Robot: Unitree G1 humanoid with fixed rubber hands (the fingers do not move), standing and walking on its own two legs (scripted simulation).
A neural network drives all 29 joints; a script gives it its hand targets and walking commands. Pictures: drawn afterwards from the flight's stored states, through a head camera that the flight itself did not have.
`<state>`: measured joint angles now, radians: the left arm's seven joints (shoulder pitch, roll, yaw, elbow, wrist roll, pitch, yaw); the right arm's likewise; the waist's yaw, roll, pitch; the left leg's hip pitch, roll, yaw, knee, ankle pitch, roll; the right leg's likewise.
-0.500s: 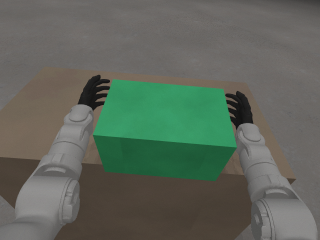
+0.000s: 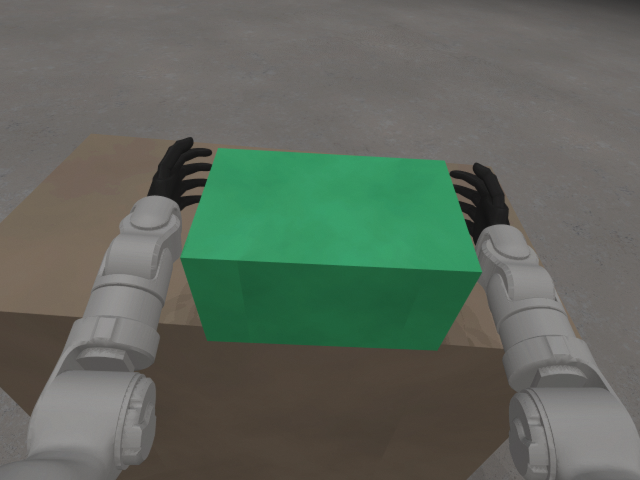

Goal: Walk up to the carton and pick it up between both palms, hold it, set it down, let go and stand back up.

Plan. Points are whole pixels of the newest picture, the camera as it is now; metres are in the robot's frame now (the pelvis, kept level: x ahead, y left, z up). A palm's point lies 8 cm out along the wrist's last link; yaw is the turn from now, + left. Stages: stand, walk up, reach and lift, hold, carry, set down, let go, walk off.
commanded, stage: reach and lift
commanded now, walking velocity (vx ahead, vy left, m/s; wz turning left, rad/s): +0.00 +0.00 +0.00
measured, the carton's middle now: (327, 249) +0.41 +0.00 +0.11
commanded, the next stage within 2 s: hold in 1.92 s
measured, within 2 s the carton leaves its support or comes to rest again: neither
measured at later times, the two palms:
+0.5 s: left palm (134, 196) +0.36 +0.21 +0.22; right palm (511, 212) +0.37 -0.19 +0.23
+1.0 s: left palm (123, 207) +0.34 +0.22 +0.22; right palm (517, 193) +0.36 -0.18 +0.26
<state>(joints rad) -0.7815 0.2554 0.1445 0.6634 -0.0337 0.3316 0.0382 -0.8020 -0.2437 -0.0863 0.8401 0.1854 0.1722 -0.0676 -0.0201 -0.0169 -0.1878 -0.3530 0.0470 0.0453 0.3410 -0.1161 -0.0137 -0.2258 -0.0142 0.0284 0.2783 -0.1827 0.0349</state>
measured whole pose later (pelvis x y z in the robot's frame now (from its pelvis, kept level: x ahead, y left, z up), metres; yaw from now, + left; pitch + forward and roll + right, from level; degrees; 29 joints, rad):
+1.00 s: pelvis -0.04 +0.00 +0.00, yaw +0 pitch +3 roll -1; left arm -0.76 0.25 0.19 0.51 0.00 0.62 0.06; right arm -1.00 -0.29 -0.06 0.95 0.24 0.40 -0.03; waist -0.02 -0.02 -0.24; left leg -0.34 0.05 0.05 0.37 -0.09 -0.01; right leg -0.23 -0.01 0.03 0.34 -0.17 0.03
